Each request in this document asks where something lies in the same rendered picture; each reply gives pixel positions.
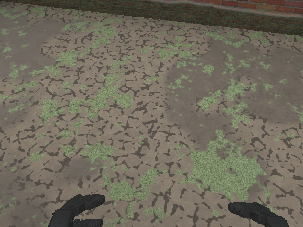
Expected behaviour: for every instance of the robot left hand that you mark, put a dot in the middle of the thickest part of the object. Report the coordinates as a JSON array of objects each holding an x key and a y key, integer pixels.
[{"x": 64, "y": 217}]

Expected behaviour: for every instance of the robot right hand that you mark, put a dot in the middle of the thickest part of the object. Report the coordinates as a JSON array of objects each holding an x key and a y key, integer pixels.
[{"x": 258, "y": 213}]

